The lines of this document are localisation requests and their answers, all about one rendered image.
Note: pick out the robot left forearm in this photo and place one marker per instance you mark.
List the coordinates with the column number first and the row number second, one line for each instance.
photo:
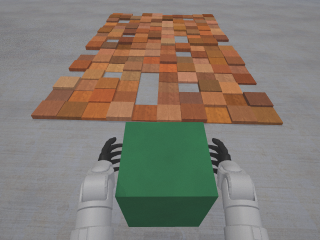
column 95, row 204

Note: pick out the robot right forearm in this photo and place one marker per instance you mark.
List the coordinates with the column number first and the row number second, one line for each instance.
column 240, row 203

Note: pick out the carton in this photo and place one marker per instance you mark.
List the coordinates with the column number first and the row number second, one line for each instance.
column 165, row 176

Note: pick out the left robot hand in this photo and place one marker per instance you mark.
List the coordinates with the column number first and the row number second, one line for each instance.
column 106, row 153

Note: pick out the right robot hand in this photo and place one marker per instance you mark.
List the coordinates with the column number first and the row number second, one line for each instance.
column 222, row 153

